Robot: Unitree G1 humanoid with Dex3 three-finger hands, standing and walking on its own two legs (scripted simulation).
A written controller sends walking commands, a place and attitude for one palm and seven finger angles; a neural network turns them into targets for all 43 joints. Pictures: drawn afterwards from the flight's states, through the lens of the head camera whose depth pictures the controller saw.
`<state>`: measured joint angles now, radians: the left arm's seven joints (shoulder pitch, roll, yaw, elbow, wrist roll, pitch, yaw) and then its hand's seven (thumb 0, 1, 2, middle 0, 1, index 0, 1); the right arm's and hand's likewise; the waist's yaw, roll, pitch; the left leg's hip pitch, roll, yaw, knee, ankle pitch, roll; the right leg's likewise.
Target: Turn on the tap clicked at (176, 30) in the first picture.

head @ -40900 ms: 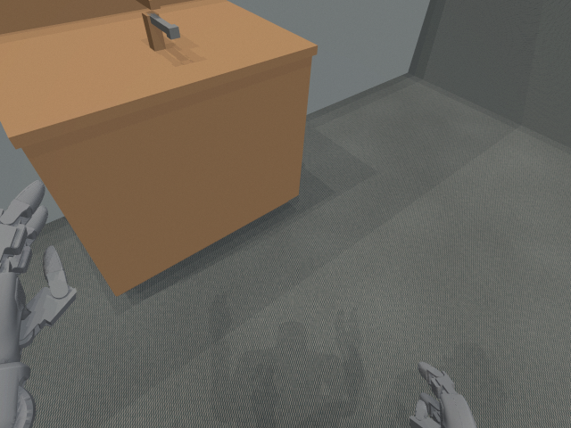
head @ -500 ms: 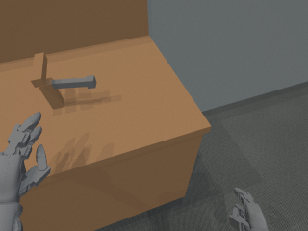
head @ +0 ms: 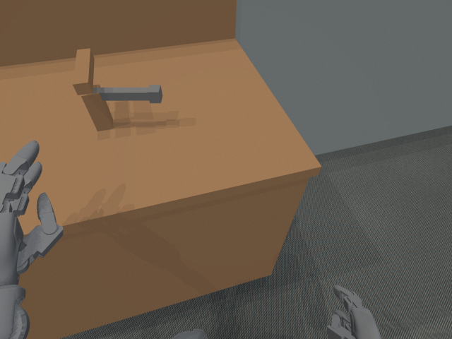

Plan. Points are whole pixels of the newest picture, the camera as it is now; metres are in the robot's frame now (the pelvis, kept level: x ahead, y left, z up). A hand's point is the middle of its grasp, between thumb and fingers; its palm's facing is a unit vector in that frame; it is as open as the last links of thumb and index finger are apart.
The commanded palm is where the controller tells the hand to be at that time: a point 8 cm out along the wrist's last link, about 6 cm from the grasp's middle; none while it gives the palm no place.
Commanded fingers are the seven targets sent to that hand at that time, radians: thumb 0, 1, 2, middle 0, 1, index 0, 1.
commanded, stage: step back with the hand held close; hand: left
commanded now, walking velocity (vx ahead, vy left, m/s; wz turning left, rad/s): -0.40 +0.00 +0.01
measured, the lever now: (155, 94) +0.56 +0.20 +0.12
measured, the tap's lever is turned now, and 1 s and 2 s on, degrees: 75 75 75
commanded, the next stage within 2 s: stop stepping back and stand still in 0.44 s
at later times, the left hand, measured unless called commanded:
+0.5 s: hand (37, 319) +0.12 +0.20 +0.17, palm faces +0.28 -0.87 -0.42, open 7.4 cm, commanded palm +0.06 +0.27 +0.19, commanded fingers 0.00 0.90 0.90 -0.20 -0.30 -0.20 -0.30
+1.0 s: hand out of the picture -0.02 +0.23 +0.16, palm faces +0.43 -0.85 -0.31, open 7.4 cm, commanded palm -0.08 +0.28 +0.19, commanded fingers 0.00 0.90 0.90 -0.20 -0.30 -0.20 -0.30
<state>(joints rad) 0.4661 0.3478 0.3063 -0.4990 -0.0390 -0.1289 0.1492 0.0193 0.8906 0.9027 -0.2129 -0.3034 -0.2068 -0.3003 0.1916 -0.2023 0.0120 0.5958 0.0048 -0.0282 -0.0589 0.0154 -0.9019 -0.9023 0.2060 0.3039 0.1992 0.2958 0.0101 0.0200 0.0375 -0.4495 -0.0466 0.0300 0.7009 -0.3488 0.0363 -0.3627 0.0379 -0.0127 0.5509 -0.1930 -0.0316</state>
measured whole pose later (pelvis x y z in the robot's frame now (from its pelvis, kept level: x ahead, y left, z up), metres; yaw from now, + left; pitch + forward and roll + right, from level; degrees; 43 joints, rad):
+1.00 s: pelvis -0.23 -0.01 +0.00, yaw +3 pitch -4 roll +0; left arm 0.39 0.31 0.28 -0.44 -0.03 -0.10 0.14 0.02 0.89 0.90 -0.21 -0.30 -0.20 -0.30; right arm 0.22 -0.20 0.01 0.71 0.00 -0.08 -0.06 0.02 -0.90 -0.90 0.21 0.30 0.20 0.30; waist 0.00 0.00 0.02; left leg -0.39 0.01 0.01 0.96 -0.43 0.03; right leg -0.31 0.02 -0.04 0.57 -0.19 -0.05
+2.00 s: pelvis -0.21 -0.01 +0.01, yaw +0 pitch -1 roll -1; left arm 0.48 0.37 0.33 -0.52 -0.06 -0.14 0.14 0.02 0.89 0.90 -0.22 -0.30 -0.21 -0.30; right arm 0.16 -0.18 0.02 0.60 0.00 -0.08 -0.06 0.02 -0.90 -0.90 0.21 0.30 0.20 0.30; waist 0.01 0.01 0.05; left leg -0.24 0.02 0.03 0.50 -0.24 0.01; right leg -0.15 0.01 -0.04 0.44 -0.27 0.00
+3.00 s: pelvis -0.23 +0.01 +0.01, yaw +0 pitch -1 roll -2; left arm 0.48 0.34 0.31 -0.45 -0.05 -0.13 0.15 0.02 0.89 0.90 -0.21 -0.30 -0.21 -0.30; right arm 0.18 -0.20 0.01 0.63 0.00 -0.08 -0.07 0.02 -0.90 -0.90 0.21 0.30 0.20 0.30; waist 0.00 0.03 0.02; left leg -0.25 0.01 0.04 0.46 -0.19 0.03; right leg -0.15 0.00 -0.03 0.37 -0.20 0.02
